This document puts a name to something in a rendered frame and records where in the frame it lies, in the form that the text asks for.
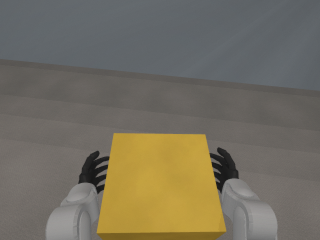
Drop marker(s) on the left robot hand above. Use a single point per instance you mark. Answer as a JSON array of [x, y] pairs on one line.
[[89, 173]]

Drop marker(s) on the robot left forearm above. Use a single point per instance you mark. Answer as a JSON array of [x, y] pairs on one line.
[[75, 216]]

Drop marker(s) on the robot right forearm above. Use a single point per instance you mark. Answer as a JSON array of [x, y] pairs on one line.
[[252, 219]]

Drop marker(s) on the carton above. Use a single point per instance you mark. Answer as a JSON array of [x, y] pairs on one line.
[[160, 187]]

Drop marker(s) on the right robot hand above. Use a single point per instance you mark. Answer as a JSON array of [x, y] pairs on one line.
[[227, 168]]

